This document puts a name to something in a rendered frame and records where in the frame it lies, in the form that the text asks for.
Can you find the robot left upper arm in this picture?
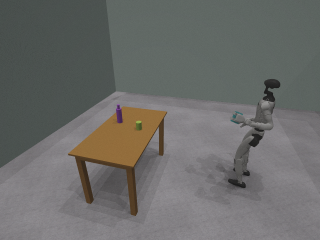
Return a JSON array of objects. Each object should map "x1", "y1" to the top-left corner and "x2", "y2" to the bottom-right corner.
[{"x1": 260, "y1": 101, "x2": 274, "y2": 131}]

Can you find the robot thigh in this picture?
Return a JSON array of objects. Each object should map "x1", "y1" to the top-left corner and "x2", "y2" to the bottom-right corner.
[
  {"x1": 235, "y1": 135, "x2": 260, "y2": 164},
  {"x1": 242, "y1": 127, "x2": 254, "y2": 155}
]

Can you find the robot left hand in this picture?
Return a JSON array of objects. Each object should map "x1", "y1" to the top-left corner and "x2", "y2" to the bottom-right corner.
[{"x1": 230, "y1": 111, "x2": 245, "y2": 123}]

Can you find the table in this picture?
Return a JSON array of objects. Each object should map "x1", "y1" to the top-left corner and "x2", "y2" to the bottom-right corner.
[{"x1": 68, "y1": 106, "x2": 167, "y2": 216}]

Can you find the robot left forearm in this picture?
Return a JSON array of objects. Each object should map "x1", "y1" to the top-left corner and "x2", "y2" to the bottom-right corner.
[{"x1": 243, "y1": 118, "x2": 273, "y2": 130}]

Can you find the robot right thigh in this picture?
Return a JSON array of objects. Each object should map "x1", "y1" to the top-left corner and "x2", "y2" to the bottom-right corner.
[{"x1": 242, "y1": 127, "x2": 254, "y2": 155}]

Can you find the sponge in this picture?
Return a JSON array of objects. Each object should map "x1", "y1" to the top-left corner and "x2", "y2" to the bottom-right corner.
[{"x1": 230, "y1": 111, "x2": 243, "y2": 124}]

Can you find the robot left thigh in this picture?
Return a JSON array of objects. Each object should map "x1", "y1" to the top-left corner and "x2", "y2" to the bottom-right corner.
[{"x1": 235, "y1": 135, "x2": 260, "y2": 164}]

